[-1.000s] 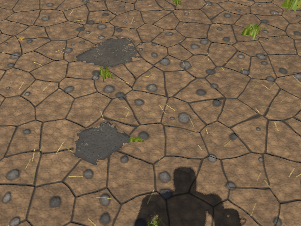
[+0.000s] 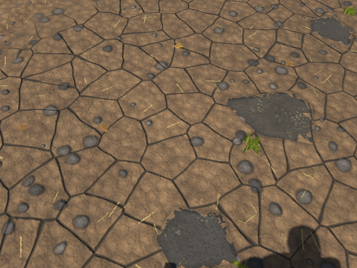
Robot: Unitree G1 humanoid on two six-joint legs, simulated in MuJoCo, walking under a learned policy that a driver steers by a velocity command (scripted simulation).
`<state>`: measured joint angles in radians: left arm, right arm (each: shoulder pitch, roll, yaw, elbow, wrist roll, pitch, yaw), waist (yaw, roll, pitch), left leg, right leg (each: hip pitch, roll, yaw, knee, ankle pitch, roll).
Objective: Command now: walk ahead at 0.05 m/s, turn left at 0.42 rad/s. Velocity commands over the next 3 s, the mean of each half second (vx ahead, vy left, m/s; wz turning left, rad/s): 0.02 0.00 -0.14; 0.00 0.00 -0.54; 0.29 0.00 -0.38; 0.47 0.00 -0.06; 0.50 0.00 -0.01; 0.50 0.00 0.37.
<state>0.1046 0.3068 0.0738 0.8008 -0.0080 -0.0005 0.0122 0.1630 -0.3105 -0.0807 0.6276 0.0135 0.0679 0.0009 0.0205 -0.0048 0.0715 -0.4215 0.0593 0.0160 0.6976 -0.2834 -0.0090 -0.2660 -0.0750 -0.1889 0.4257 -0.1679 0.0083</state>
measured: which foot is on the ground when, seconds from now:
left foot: up 0.00-0.02, down 0.04-0.50, up 0.52-1.00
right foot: down 0.00-0.04, up 0.06-0.48, down 0.50-1.00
